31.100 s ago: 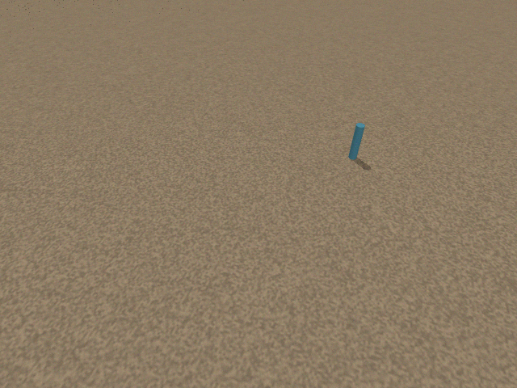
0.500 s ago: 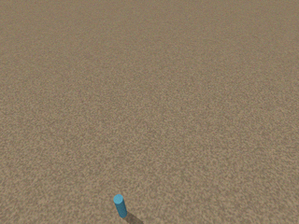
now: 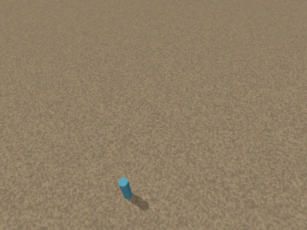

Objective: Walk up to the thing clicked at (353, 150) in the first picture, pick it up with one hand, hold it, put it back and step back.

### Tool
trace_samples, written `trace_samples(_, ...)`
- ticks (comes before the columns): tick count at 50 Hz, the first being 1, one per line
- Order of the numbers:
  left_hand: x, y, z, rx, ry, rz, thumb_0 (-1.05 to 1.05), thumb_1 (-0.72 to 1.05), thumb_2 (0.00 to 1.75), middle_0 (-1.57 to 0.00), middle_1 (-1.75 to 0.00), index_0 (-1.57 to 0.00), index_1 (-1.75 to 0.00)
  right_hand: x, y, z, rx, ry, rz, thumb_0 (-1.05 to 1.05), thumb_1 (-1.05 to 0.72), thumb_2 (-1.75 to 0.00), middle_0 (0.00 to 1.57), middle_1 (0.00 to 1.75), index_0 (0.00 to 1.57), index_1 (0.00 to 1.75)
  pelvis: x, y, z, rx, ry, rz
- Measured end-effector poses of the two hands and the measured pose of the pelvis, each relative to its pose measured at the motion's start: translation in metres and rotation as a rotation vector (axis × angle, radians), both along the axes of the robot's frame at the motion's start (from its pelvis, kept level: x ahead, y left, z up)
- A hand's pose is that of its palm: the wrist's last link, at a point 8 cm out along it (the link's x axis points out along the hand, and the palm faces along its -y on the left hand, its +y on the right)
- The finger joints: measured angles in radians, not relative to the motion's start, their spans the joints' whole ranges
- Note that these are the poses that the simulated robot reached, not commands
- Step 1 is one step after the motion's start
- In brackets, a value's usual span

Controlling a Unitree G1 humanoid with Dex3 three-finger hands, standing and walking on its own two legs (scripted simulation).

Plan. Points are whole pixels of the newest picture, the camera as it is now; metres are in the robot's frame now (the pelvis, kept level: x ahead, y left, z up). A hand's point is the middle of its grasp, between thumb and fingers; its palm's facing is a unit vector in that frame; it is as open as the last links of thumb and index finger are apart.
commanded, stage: step back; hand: left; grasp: from the side
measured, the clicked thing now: (125, 188) +0.46 +0.18 -0.65
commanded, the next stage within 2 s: none
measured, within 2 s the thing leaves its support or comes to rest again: neither
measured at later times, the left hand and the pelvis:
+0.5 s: hand out of the picture +0.03 +0.28 -0.17, palm faces -0.09 -0.92 -0.39, open 7.4 cm; pelvis -0.09 +0.02 -0.02, yaw -5 degrees
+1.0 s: hand out of the picture -0.08 +0.30 -0.16, palm faces -0.01 -0.94 -0.34, open 7.4 cm; pelvis -0.21 +0.04 +0.00, yaw +0 degrees
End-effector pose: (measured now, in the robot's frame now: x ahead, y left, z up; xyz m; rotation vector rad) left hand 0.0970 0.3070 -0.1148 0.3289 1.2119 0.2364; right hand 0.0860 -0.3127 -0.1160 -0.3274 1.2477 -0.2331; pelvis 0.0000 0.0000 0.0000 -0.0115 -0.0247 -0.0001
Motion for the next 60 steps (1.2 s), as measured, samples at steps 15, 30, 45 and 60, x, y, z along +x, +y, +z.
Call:
trace_samples(15,-0.008,0.026,-0.014,-0.02,-0.043,-0.069,0.0,0.91,0.9,-0.2,-0.3,-0.2,-0.3,-0.074,0.034,0.013,-0.061,0.033,-0.017,0.01,-0.9,-0.9,0.21,0.3,0.21,0.3,-0.045,0.032,-0.002,-0.012,0.011,-0.028)
trace_samples(30,-0.105,0.004,0.001,0.02,-0.017,-0.095,0.0,0.9,0.9,-0.21,-0.3,-0.2,-0.3,-0.113,0.018,-0.013,0.018,-0.088,-0.04,0.0,-0.9,-0.9,0.21,0.3,0.21,0.3,-0.111,0.012,-0.011,0.024,-0.025,-0.083)
trace_samples(45,-0.148,0.035,-0.008,-0.002,-0.149,-0.068,0.0,0.9,0.9,-0.21,-0.3,-0.2,-0.3,-0.207,0.037,0.0,-0.063,0.002,0.037,0.01,-0.9,-0.9,0.2,0.3,0.2,0.3,-0.192,0.037,-0.015,0.048,-0.024,-0.02)
trace_samples(60,-0.268,0.028,-0.011,0.011,-0.009,-0.075,0.0,0.9,0.9,-0.2,-0.3,-0.2,-0.3,-0.254,0.028,0.016,-0.056,-0.168,0.044,0.0,-0.9,-0.9,0.21,0.3,0.21,0.3,-0.275,0.023,-0.011,0.008,-0.012,-0.087)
